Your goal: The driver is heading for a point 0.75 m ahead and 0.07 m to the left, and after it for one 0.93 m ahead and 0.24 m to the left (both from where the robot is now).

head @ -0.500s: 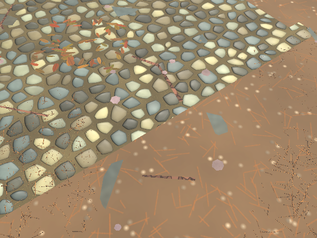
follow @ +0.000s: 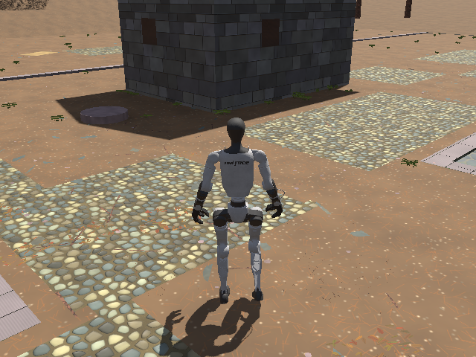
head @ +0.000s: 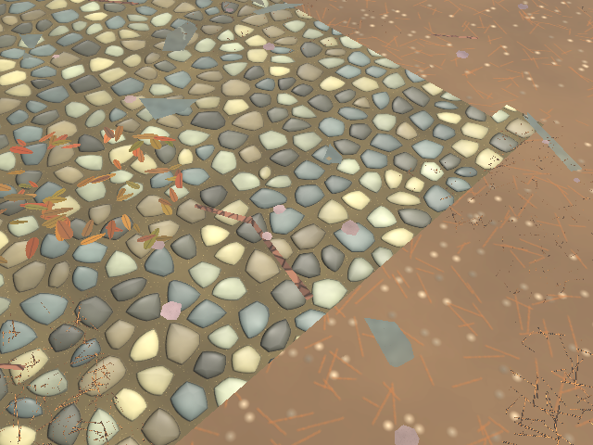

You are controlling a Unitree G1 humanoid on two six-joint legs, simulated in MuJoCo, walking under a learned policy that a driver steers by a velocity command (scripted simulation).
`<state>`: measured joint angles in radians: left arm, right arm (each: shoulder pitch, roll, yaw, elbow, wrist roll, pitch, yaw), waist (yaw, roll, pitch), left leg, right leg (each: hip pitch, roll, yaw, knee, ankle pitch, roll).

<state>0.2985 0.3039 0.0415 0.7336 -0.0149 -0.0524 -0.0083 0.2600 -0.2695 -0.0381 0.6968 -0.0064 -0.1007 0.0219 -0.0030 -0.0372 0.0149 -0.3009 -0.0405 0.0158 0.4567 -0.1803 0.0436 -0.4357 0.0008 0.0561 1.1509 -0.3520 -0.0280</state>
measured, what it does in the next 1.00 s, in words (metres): walks ahead, turning left: right foot, then left foot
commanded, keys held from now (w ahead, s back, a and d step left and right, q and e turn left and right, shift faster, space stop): w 0.42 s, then w+q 0.52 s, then q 0.06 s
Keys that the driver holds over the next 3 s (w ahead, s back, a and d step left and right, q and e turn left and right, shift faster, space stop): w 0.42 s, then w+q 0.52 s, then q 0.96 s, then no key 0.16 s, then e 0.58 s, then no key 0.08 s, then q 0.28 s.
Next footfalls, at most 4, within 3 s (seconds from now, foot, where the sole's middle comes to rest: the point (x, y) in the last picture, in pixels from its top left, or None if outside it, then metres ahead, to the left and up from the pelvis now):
0.36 right None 0.37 -0.14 -0.77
0.92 left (253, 377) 0.65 0.11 -0.78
1.34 right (302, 292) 0.89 -0.01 -0.77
1.76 left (234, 367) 0.67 0.15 -0.78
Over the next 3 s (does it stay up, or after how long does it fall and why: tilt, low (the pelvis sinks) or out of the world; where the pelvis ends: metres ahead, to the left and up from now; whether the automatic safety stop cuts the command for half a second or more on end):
stays up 0.76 0.00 0.00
